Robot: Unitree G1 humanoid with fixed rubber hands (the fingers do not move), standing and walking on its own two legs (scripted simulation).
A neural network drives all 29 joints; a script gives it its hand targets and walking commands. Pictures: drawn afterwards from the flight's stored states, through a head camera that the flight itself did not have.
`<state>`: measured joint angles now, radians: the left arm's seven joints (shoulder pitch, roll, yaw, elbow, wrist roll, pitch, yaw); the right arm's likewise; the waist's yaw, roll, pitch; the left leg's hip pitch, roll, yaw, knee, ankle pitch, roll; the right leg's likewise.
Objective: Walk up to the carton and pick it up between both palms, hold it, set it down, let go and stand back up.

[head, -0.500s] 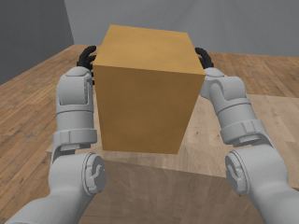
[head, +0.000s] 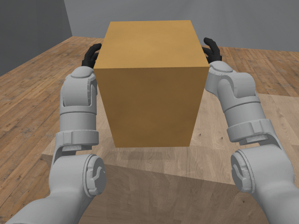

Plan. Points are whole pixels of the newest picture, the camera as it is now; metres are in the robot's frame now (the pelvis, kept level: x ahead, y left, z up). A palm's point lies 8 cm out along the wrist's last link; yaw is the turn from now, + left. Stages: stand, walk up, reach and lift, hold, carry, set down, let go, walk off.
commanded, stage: hold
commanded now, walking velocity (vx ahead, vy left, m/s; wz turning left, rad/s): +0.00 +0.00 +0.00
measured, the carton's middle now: (151, 86) +0.39 -0.02 +0.24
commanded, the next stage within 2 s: none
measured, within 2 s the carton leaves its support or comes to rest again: neither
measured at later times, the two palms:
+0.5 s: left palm (89, 76) +0.35 +0.13 +0.29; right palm (220, 75) +0.33 -0.17 +0.29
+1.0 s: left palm (85, 69) +0.38 +0.14 +0.29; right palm (212, 60) +0.36 -0.15 +0.32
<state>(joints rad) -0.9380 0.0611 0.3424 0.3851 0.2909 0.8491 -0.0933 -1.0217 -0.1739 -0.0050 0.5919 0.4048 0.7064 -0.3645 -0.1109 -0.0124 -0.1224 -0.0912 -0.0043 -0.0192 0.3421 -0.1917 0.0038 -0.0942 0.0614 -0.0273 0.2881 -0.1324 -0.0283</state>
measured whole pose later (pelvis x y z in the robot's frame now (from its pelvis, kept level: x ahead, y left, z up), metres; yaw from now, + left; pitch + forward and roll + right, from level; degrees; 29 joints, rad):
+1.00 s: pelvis +0.00 +0.00 +0.00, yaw +0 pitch -3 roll -1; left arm -0.91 0.06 0.31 0.33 0.26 0.85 -0.07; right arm -1.02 -0.18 -0.01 0.54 0.42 0.69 -0.37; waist -0.11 -0.01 -0.16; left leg -0.09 -0.01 -0.02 0.34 -0.20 0.00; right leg -0.09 0.06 -0.03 0.28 -0.13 -0.03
